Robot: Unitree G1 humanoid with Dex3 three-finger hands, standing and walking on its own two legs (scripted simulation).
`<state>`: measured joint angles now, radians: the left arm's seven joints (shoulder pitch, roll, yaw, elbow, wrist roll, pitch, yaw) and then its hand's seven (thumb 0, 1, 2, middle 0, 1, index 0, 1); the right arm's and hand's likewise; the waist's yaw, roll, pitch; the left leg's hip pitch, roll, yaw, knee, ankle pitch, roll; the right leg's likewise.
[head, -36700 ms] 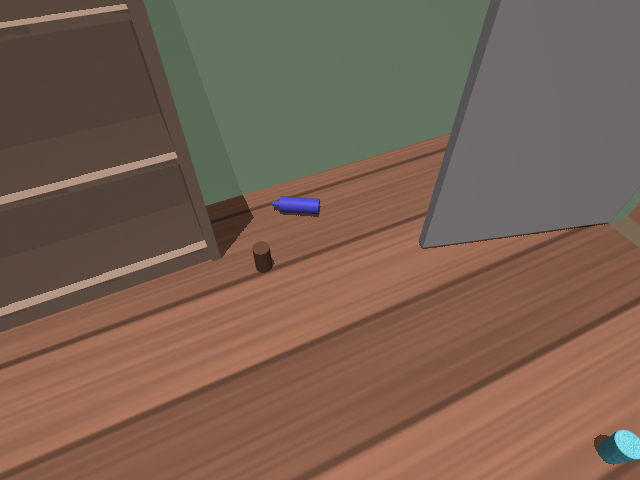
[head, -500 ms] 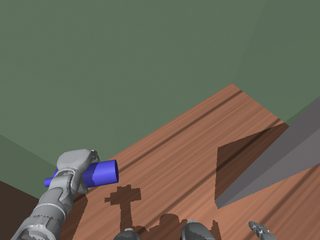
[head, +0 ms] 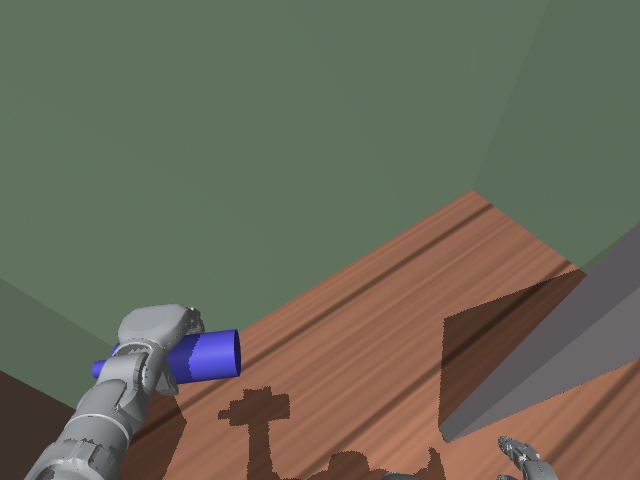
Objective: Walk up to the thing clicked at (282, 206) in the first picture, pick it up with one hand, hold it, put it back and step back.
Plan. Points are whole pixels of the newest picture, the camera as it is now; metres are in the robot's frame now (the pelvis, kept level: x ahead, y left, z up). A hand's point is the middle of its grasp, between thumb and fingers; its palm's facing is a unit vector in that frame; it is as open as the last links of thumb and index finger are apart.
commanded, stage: hold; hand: left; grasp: from above
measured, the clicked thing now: (168, 360) +0.30 +0.23 -0.10
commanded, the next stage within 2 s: crouch in 1.48 s
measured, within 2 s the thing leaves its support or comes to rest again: neither
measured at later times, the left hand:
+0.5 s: hand (165, 361) +0.28 +0.22 -0.05, palm faces -0.48 -0.05 -0.87, open 9.6 cm
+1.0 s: hand (161, 361) +0.28 +0.21 -0.03, palm faces -0.47 -0.05 -0.88, open 9.6 cm
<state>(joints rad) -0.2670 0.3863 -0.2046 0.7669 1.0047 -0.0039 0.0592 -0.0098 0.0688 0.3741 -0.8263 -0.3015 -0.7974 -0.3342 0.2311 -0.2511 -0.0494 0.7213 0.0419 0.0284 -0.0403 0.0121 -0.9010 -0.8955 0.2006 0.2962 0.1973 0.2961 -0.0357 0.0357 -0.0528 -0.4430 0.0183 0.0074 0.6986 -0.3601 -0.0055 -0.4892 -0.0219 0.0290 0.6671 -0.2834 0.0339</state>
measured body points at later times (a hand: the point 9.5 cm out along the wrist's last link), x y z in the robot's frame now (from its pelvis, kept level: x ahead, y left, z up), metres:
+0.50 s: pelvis +0.00 +0.00 +0.01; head +0.02 -0.02 +0.46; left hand +0.30 +0.22 +0.00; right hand +0.12 -0.27 -0.11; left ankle +0.00 +0.12 -0.72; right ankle +0.03 -0.14 -0.72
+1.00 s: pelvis -0.01 -0.01 +0.01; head +0.01 -0.03 +0.46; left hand +0.30 +0.21 +0.02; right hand +0.14 -0.26 -0.10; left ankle +0.00 +0.12 -0.72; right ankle +0.03 -0.14 -0.72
